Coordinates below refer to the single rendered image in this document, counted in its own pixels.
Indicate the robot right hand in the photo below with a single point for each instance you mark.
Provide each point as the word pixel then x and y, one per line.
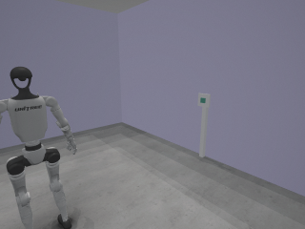
pixel 72 146

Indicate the left robot thigh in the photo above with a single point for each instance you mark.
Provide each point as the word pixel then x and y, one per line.
pixel 16 171

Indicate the robot right upper arm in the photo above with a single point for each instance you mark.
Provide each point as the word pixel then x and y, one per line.
pixel 56 111

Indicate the panel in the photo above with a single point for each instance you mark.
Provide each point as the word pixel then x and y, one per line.
pixel 204 121

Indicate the right robot forearm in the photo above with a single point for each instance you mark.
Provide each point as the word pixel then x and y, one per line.
pixel 67 133

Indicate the robot left shin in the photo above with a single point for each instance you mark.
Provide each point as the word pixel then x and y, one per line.
pixel 25 213

